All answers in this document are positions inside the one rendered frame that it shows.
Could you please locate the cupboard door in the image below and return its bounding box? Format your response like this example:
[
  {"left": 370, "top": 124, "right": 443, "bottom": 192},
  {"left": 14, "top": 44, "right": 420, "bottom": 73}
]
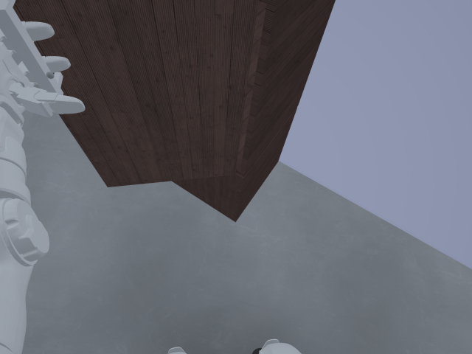
[{"left": 13, "top": 0, "right": 258, "bottom": 187}]

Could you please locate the robot right shin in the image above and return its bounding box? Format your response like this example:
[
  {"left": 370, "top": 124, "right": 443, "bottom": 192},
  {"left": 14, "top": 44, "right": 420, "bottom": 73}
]
[{"left": 261, "top": 339, "right": 279, "bottom": 350}]

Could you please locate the handle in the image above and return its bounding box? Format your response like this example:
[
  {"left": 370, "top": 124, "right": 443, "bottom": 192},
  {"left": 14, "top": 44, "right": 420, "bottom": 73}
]
[{"left": 0, "top": 0, "right": 63, "bottom": 95}]

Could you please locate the robot left hand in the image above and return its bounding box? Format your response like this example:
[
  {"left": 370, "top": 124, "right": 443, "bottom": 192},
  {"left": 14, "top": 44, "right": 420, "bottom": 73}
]
[{"left": 0, "top": 21, "right": 85, "bottom": 117}]

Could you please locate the robot left forearm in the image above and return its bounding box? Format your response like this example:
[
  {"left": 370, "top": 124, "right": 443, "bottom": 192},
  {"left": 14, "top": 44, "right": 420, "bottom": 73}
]
[{"left": 0, "top": 95, "right": 31, "bottom": 206}]

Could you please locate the robot left upper arm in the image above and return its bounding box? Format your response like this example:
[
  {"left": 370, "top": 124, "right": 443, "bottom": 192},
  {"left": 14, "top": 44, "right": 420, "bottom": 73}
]
[{"left": 0, "top": 198, "right": 49, "bottom": 354}]

